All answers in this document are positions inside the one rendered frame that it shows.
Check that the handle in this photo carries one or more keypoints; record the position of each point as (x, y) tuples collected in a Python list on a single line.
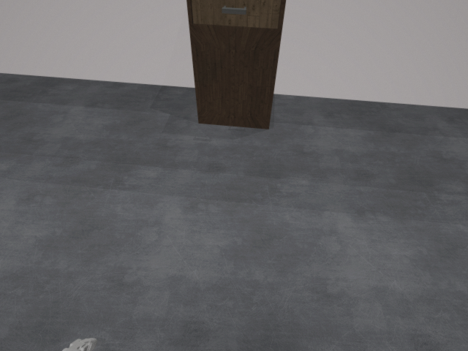
[(229, 10)]

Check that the cabinet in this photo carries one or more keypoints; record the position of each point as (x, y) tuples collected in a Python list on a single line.
[(235, 72)]

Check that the drawer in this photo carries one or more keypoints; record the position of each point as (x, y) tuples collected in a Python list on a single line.
[(259, 13)]

